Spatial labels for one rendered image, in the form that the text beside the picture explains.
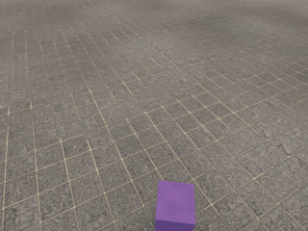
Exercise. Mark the carton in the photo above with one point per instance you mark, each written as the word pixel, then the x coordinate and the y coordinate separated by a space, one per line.
pixel 175 207

